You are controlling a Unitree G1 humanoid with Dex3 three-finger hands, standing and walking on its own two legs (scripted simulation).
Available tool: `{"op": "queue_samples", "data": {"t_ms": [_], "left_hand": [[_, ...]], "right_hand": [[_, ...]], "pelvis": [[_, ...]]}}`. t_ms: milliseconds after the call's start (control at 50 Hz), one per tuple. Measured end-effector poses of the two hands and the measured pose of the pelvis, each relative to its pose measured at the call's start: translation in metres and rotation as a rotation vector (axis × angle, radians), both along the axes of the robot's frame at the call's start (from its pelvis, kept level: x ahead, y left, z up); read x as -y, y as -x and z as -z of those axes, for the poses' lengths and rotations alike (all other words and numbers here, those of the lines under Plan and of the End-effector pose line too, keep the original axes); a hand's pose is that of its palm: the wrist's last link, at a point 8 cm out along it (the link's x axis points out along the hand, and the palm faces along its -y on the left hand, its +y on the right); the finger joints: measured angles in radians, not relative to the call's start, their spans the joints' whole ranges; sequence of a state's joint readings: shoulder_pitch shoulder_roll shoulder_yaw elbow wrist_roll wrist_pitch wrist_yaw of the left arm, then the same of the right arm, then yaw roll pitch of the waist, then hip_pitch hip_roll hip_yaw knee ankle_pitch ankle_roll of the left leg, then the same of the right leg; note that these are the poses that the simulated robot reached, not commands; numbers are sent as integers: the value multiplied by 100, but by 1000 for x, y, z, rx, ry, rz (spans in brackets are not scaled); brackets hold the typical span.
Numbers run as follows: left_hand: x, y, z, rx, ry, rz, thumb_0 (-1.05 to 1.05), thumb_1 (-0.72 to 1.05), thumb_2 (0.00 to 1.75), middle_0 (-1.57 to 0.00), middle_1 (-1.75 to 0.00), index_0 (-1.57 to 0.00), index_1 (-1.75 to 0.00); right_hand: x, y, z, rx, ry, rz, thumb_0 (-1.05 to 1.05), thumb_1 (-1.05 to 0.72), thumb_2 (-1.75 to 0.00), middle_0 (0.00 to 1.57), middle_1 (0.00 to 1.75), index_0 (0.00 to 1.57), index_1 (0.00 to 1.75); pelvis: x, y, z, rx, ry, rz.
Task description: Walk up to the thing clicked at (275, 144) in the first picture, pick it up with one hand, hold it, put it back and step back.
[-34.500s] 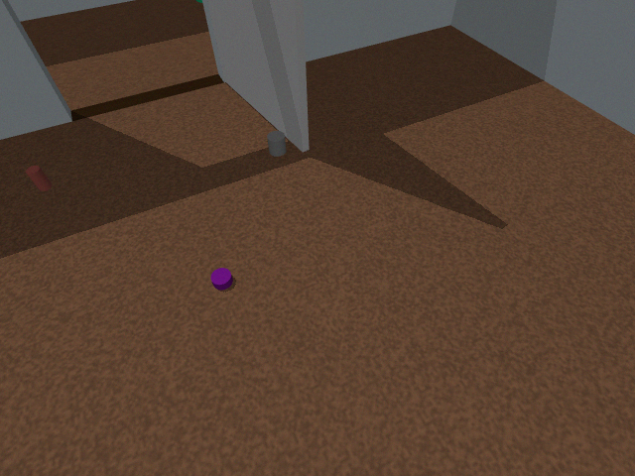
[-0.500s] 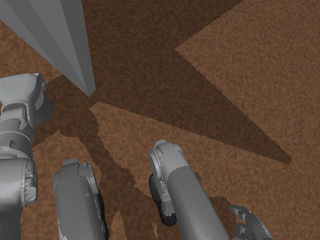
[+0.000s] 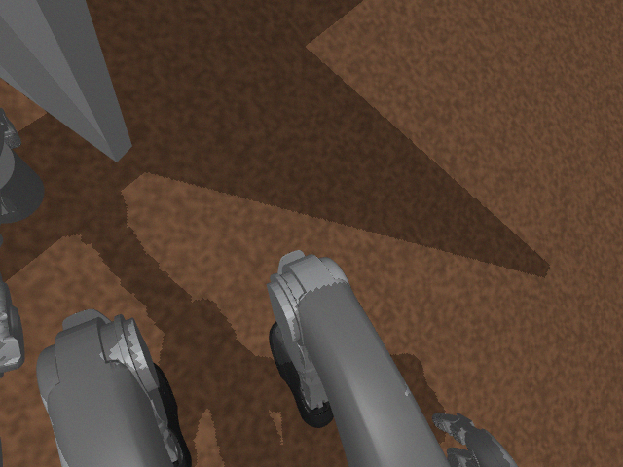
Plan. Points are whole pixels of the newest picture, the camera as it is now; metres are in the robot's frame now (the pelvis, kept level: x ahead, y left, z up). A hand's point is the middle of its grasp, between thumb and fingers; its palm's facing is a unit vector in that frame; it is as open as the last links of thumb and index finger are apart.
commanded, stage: crouch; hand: left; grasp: from above
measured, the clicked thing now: out of the picture +0.50 +0.27 -0.24
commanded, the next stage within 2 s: lower in 0.26 s
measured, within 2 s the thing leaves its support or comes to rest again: neither
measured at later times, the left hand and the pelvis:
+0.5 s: hand out of the picture +0.51 +0.26 -0.23, palm faces -0.48 -0.10 -0.87, open 10.2 cm; pelvis +0.00 +0.00 -0.03, yaw -2 degrees
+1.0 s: hand (14, 175) +0.51 +0.25 -0.28, palm faces -0.48 -0.10 -0.87, open 10.2 cm; pelvis +0.00 +0.00 -0.05, yaw -4 degrees
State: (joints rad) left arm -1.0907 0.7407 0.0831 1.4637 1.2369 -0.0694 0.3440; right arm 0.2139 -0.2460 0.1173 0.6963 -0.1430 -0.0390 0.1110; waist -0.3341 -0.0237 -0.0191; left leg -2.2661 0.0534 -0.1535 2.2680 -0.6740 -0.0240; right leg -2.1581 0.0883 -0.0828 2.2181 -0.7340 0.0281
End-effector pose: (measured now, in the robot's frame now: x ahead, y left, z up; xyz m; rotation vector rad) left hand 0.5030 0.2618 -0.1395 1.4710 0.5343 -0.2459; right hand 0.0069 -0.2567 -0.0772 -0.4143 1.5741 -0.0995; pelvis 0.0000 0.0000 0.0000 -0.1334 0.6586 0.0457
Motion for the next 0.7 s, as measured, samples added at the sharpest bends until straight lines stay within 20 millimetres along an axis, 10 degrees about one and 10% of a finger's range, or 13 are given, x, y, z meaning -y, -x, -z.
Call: {"op": "queue_samples", "data": {"t_ms": [700], "left_hand": [[1, -16, 64, -20, 0, -7, -3, -16, 64, -59, -69, -74, -67]], "right_hand": [[-9, -8, 34, 6, -16, -74, 0, -91, -90, 20, 30, 20, 30]], "pelvis": [[-3, 3, 42, 59, 35, 30]]}}
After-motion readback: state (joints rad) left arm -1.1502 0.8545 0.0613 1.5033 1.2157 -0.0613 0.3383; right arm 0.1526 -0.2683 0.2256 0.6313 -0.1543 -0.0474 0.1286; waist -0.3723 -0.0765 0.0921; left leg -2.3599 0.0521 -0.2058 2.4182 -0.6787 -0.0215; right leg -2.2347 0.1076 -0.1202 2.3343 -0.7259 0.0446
